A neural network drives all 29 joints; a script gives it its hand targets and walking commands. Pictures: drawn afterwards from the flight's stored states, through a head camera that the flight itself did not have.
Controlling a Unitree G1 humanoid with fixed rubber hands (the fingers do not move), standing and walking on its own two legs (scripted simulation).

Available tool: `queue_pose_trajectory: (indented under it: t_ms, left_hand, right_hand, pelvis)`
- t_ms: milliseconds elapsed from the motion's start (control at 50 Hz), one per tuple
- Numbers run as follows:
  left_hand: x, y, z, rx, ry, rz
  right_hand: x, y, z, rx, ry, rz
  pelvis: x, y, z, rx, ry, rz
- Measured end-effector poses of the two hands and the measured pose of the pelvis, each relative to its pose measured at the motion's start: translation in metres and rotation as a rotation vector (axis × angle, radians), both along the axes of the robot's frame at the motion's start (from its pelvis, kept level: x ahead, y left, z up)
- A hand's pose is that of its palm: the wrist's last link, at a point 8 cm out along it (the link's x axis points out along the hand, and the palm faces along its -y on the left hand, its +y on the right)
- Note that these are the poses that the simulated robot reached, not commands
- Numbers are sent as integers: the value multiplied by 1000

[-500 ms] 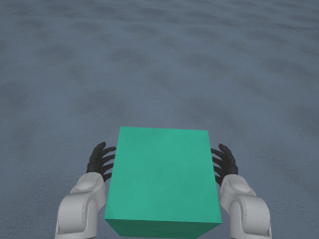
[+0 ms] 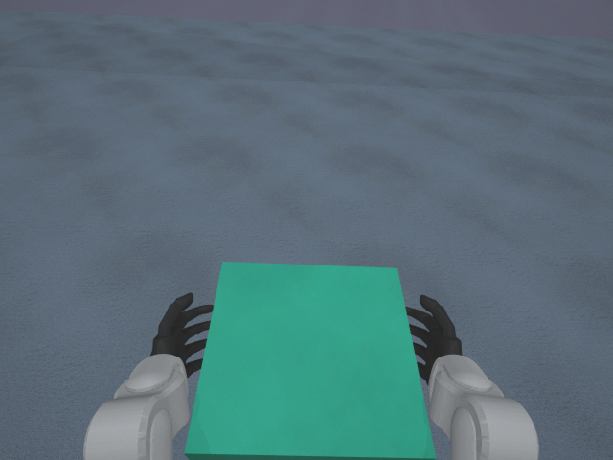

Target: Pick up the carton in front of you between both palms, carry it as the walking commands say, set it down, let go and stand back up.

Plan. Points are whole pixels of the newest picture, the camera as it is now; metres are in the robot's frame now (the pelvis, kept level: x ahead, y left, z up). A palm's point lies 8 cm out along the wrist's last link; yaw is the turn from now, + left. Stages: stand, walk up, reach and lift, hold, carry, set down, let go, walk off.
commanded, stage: carry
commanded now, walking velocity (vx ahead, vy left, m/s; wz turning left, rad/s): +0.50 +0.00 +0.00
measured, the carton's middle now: (304, 388) +0.23 +0.00 +0.02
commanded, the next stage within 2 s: none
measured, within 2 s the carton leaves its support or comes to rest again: neither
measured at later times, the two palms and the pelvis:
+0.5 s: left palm (219, 190) +0.53 +0.15 +0.11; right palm (392, 192) +0.54 -0.15 +0.11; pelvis +0.31 +0.00 +0.00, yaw +1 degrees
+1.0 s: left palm (233, 113) +0.86 +0.16 +0.11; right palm (359, 115) +0.86 -0.14 +0.11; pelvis +0.63 +0.01 +0.00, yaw +0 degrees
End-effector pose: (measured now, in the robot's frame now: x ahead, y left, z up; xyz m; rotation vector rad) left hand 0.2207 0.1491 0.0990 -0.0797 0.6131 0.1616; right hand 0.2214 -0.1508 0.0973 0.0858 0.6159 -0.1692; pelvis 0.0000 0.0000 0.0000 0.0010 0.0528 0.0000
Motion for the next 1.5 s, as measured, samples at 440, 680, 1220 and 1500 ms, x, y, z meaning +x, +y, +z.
queue_pose_trajectory:
  t_ms: [440,680,1220,1500]
  left_hand:
    - [266,-15,20,20,-18,20]
    - [441,25,-21,-23,99,-41]
    - [749,-10,-16,51,123,35]
    - [839,8,10,3,-14,11]
  right_hand:
    - [273,-15,16,6,-19,23]
    - [429,25,-12,-34,98,-31]
    - [761,-10,-26,27,120,48]
    - [844,8,16,-34,-15,27]
  pelvis:
    - [265,-17,14,14,11,16]
    - [423,31,1,-11,8,-32]
    - [737,-17,6,9,8,31]
    - [835,3,6,-3,-11,11]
